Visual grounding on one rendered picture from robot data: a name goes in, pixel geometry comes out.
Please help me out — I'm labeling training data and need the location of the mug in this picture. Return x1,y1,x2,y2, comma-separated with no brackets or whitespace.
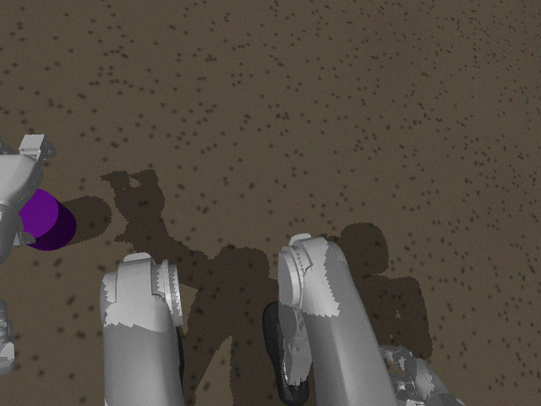
19,189,77,251

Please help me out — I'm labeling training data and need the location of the left robot hand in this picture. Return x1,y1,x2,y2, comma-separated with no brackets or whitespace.
0,134,57,246

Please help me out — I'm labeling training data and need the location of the left robot arm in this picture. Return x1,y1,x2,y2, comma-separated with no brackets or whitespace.
0,205,19,376

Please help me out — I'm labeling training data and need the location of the right robot foot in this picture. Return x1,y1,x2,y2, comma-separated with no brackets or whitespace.
262,301,309,406

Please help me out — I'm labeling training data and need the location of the right robot hand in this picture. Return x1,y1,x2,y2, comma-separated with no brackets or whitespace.
380,345,449,406

